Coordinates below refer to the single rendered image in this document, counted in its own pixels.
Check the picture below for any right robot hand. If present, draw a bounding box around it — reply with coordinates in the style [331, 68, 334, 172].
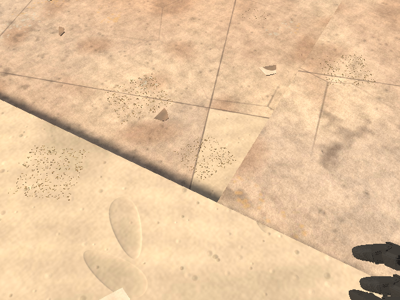
[349, 242, 400, 300]

